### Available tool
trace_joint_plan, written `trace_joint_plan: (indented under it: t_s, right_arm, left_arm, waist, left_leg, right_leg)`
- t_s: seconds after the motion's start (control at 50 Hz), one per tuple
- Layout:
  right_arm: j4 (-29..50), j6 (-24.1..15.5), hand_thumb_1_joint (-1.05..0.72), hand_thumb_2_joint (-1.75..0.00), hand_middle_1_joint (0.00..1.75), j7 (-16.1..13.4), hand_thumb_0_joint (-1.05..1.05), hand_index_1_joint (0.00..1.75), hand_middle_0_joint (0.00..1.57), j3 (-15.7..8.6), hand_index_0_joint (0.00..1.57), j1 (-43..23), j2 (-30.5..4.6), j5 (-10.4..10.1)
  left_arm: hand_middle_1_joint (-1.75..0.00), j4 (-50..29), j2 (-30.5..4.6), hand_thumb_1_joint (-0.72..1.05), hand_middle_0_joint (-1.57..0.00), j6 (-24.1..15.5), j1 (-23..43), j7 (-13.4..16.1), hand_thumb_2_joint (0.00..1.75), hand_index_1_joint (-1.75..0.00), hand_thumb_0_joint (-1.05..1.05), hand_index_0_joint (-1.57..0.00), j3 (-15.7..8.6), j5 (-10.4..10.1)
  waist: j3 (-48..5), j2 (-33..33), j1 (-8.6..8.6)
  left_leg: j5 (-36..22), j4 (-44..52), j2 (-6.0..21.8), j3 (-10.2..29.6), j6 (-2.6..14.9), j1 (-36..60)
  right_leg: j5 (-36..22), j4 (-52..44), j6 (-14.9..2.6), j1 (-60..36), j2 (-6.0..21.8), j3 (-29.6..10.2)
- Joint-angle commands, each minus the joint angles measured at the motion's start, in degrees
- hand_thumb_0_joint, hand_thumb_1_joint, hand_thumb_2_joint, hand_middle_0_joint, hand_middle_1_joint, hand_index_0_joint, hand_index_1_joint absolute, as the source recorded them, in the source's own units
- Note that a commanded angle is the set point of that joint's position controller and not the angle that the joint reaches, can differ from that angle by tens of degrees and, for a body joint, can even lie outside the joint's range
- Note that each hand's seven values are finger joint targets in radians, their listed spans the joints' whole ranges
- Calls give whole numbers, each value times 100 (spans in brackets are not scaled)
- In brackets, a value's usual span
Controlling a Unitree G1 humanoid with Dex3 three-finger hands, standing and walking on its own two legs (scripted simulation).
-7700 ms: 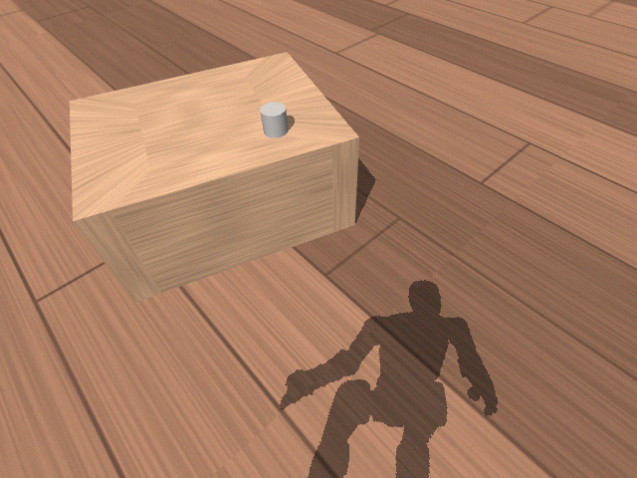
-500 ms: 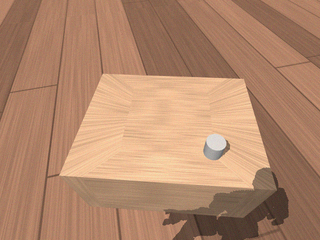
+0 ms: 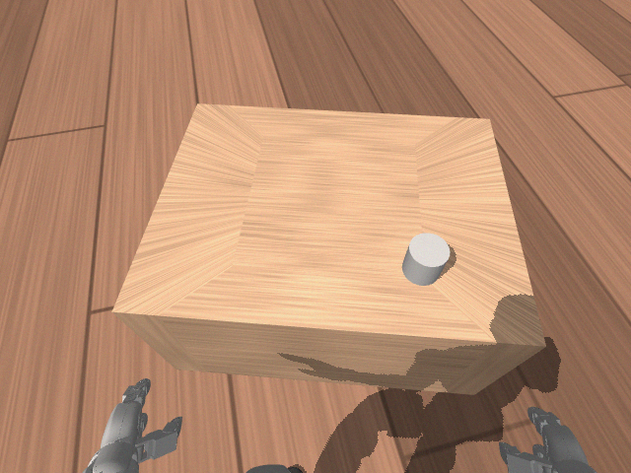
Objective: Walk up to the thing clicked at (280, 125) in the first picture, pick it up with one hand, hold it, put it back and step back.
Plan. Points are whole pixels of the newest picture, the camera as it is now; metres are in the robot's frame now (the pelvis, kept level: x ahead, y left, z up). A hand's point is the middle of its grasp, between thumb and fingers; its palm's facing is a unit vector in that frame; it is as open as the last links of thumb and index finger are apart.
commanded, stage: go down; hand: right
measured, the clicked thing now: (424, 259) +0.55 -0.20 -0.28
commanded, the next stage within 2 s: none
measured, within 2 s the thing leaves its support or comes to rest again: neither
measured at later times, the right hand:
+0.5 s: hand (530, 450) +0.17 -0.26 -0.14, palm faces +0.06 +0.94 -0.33, open 17.2 cm
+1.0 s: hand (540, 441) +0.17 -0.27 -0.12, palm faces +0.08 +0.94 -0.32, open 17.7 cm
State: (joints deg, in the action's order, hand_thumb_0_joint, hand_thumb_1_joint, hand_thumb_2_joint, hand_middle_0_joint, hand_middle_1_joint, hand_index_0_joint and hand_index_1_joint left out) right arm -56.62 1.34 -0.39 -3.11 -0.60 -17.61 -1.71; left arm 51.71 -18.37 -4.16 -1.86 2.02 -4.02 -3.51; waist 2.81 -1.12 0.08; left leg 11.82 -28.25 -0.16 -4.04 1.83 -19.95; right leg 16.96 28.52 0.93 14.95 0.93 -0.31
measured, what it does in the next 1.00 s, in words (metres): stands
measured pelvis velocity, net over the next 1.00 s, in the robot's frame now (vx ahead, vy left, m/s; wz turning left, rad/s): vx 0.02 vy -0.03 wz -0.01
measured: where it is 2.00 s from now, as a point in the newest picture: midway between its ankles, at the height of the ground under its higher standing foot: outside the picture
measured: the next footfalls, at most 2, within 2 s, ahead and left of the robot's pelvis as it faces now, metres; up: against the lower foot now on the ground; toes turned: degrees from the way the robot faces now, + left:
none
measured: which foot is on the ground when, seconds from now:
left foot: down 0.00-1.00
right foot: down 0.00-1.00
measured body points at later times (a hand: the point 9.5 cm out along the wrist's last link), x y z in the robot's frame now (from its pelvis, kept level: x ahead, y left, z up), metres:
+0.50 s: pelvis +0.01 -0.02 -0.02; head +0.05 -0.02 +0.43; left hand +0.16 +0.26 -0.11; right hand +0.16 -0.31 -0.11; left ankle +0.03 +0.10 -0.74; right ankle -0.03 -0.13 -0.74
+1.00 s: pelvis +0.02 -0.03 -0.04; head +0.06 -0.03 +0.41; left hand +0.18 +0.24 -0.10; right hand +0.17 -0.32 -0.10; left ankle +0.03 +0.10 -0.74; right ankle -0.03 -0.13 -0.74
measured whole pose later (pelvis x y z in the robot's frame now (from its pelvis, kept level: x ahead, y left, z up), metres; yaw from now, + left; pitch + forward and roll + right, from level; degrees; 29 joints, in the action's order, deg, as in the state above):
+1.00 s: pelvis +0.02 -0.03 -0.04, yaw -1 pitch +11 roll +2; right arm -10.5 25.9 1.0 -6.6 19.4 -18.8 -1.2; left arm 22.4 -15.3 -4.7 -20.4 4.7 -4.0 -1.4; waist -7.9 -1.4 0.4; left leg 22.8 -47.4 1.3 -4.5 0.0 -35.2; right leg 29.5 50.3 -1.0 31.5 0.1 -1.1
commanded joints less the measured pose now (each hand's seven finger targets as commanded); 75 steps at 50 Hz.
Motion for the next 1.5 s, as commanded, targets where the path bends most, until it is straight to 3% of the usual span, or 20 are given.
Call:
trace_joint_plan:
  t_s: [0.0, 0.04, 0.1, 0.14, 0.18, 0.24, 0.3, 0.36, 0.46, 0.6, 0.78, 0.92, 0.98, 1.12, 1.22, 1.24, 1.3, 1.34, 1.4, 1.48]
  right_arm:
    - [485, 382, -14, -15, 4, 23, 0, 4, 7, -692, 5, 507, -1416, 230]
    - [1257, 662, -9, -12, 4, 108, 0, 4, 8, -716, 6, 529, -1527, 234]
    - [1913, 1180, 9, -10, 4, 201, 0, 4, 6, -448, 5, 347, -1225, 210]
    - [2305, 1355, 21, -9, 5, 154, 0, 5, 5, -464, 5, 253, -1160, 182]
    - [2488, 1444, 35, -7, 6, 134, 0, 6, 4, -404, 4, 413, -1076, 196]
    - [2966, 1440, 49, -5, 6, 54, 0, 6, 3, -510, 4, 407, -1153, 202]
    - [3544, 1366, 55, -4, 6, -70, 0, 6, 2, -544, 3, 393, -1126, 215]
    - [3613, 1400, 57, -4, 6, -159, 0, 6, 2, -611, 3, 778, -1119, 207]
    - [4000, 1627, 59, -1, 5, -158, 0, 5, 3, -602, 4, 1234, -1065, 146]
    - [4554, 2050, 61, -1, 6, 0, 0, 6, 3, -520, 3, 1380, -1021, 114]
    - [5246, 2146, 61, -1, 6, 5, 0, 6, 3, -720, 4, 1770, -1118, 130]
    - [5495, 2263, 58, -1, 6, 56, 0, 6, 4, -859, 4, 2021, -1130, 94]
    - [5577, 2306, 61, -2, 6, 83, 0, 6, 3, -871, 4, 2010, -1141, 74]
    - [5933, 2299, 58, -2, 5, 205, 0, 5, 4, -1046, 4, 2040, -1282, 26]
    - [6199, 2123, 55, -2, 5, 219, 0, 5, 5, -1285, 5, 1308, -1544, 2]
    - [6201, 2042, 56, -2, 5, 220, 0, 5, 4, -1345, 5, 984, -1616, -4]
    - [5982, 1807, 52, -1, 5, 291, 0, 5, 5, -1575, 5, 410, -1851, -127]
    - [5815, 1642, 53, 0, 4, 382, 0, 4, 6, -1770, 6, 20, -2033, -205]
    - [5286, 1425, 51, 0, 4, 592, 0, 4, 6, -2016, 6, -665, -2404, -314]
    - [3816, 1185, 52, 0, 4, 944, 0, 4, 7, -2050, 6, -1748, -2435, -429]
  left_arm:
    - [-4, -392, -761, 12, -3, -90, -899, 48, 17, -4, 0, -3, -516, 176]
    - [-5, -1351, -1035, 4, -3, -106, -729, 17, 14, -4, 0, -4, -603, 153]
    - [-5, -975, -687, -13, -4, -1, -827, -64, 10, -4, 0, -5, -411, 105]
    - [-5, -1596, -848, -26, -5, -99, -294, -78, 9, -5, 0, -5, -529, 102]
    - [-5, -1544, -730, -39, -6, -128, -432, -94, 6, -6, 0, -6, -463, 127]
    - [-6, -1724, -790, -53, -7, -272, -382, -31, 4, -6, 0, -6, -504, 196]
    - [-5, -2609, -991, -54, -7, -495, 0, 123, 4, -6, 0, -6, -607, 238]
    - [-5, -2485, -735, -55, -6, -522, -576, 231, 5, -6, 0, -5, -473, 265]
    - [-5, -2403, -727, -54, -6, -488, -1032, 352, 4, -6, 0, -5, -472, 288]
    - [-5, -2769, -585, -53, -5, -412, -1250, 273, 3, -5, 0, -5, -368, 231]
    - [-5, -3472, -704, -54, -5, -449, -1599, 301, 4, -5, 0, -5, -529, 237]
    - [-5, -3867, -514, -54, -5, -381, -1789, 328, 5, -5, 0, -4, -364, 222]
    - [-5, -3994, -549, -53, -5, -346, -1737, 367, 4, -5, 0, -5, -401, 214]
    - [-5, -4316, -537, -54, -5, -343, -2158, 427, 4, -5, 0, -5, -438, 179]
    - [-5, -4642, -493, -55, -6, -412, -1965, 482, 5, -6, 0, -5, -324, 181]
    - [-5, -4613, -357, -55, -6, -432, -1989, 495, 5, -6, 0, -5, -167, 183]
    - [-5, -4464, -394, -54, -6, -524, -1956, 597, 5, -6, 0, -5, -144, 178]
    - [-5, -4224, -407, -54, -5, -588, -1948, 647, 5, -6, 0, -5, -175, 178]
    - [-5, -4052, -628, -54, -5, -651, -2146, 688, 5, -5, 0, -5, -351, 173]
    - [-5, -3873, -550, -53, -5, -779, -1743, 650, 4, -5, 0, -5, -148, 149]
  waist:
    - [-1711, 251, 13]
    - [-2155, 284, 60]
    - [-1206, -255, 55]
    - [-1294, -57, 50]
    - [-1016, -44, 31]
    - [-1241, -23, 3]
    - [-1961, 250, 14]
    - [-1911, 57, -54]
    - [-1643, -255, -80]
    - [-1338, -105, 42]
    - [-1965, -191, 10]
    - [-1899, -119, -26]
    - [-1603, -80, -17]
    - [-1719, -122, 73]
    - [-1876, -220, 121]
    - [-1849, -244, 161]
    - [-1656, -193, 183]
    - [-1759, -442, 179]
    - [-1912, -563, 332]
    - [-1608, -345, 314]
  left_leg:
    - [-1467, -191, 190, 280, -168, 969]
    - [-1476, -126, 158, 210, -174, 1105]
    - [-662, -33, 109, 149, -133, 331]
    - [-347, -90, 93, 133, -128, 230]
    - [-38, -135, 79, 123, -103, 13]
    - [104, -301, 64, 117, -81, -30]
    - [-289, -543, 85, 149, -104, 258]
    - [-480, -739, 94, 139, -85, 180]
    - [-247, -897, 36, 64, -52, -125]
    - [-295, -1015, 38, 20, -92, -403]
    - [-867, -1460, 47, 17, -65, -366]
    - [-781, -1533, 72, 48, -70, -444]
    - [-303, -1425, 88, 66, -107, -622]
    - [-310, -1533, 98, 77, -106, -727]
    - [-376, -1600, 119, 96, -114, -724]
    - [-336, -1576, 139, 147, -127, -777]
    - [52, -1429, 181, 210, -168, -859]
    - [14, -1454, 195, 238, -149, -837]
    - [-171, -1480, 190, 235, -137, -872]
    - [126, -1457, 141, 153, -137, -1084]
  right_leg:
    - [-1373, 175, -245, 600, -226, 175]
    - [-1417, 113, -211, 349, -228, 190]
    - [-797, 97, -207, 635, -211, 200]
    - [-518, 175, -203, 845, -162, 139]
    - [-254, 217, -212, 1056, -151, 94]
    - [-196, 326, -207, 1071, -122, -21]
    - [-641, 579, -203, 869, -102, -70]
    - [-928, 757, -176, 916, -121, -80]
    - [-967, 726, -94, 1077, -71, -156]
    - [-1047, 948, -98, 1382, -81, -152]
    - [-2140, 1386, 3, 1152, -46, -230]
    - [-1663, 1484, -35, 1535, -105, -199]
    - [-939, 1442, -89, 1744, -137, -161]
    - [-949, 1544, -95, 1723, -141, -166]
    - [-1055, 1607, -83, 1677, -120, -225]
    - [-880, 1645, -106, 1690, -126, -204]
    - [-227, 1581, -163, 1824, -146, -187]
    - [-289, 1552, -152, 1745, -142, -214]
    - [-506, 1557, -149, 1581, -128, -247]
    - [-224, 1461, -162, 1790, -67, -327]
